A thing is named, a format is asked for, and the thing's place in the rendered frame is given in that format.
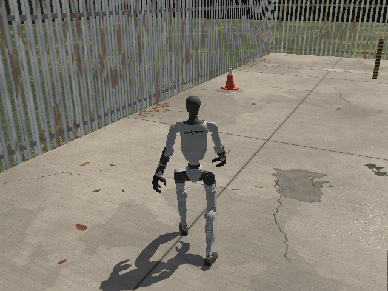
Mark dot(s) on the right robot upper arm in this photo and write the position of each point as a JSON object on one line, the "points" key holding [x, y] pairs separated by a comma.
{"points": [[212, 127]]}

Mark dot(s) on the robot right forearm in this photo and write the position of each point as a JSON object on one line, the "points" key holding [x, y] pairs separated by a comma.
{"points": [[222, 156]]}

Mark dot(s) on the right robot hand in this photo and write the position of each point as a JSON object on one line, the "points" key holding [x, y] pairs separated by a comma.
{"points": [[220, 164]]}

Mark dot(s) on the left robot upper arm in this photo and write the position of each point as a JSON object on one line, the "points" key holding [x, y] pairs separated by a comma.
{"points": [[174, 128]]}

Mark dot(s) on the robot right shin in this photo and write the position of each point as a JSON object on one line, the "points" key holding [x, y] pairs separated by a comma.
{"points": [[210, 230]]}

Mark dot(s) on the left robot hand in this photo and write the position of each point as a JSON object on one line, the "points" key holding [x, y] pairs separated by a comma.
{"points": [[155, 183]]}

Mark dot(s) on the left robot foot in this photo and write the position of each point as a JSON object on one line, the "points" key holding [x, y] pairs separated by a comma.
{"points": [[184, 231]]}

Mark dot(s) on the robot left forearm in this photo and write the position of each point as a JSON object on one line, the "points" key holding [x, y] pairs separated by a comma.
{"points": [[162, 164]]}

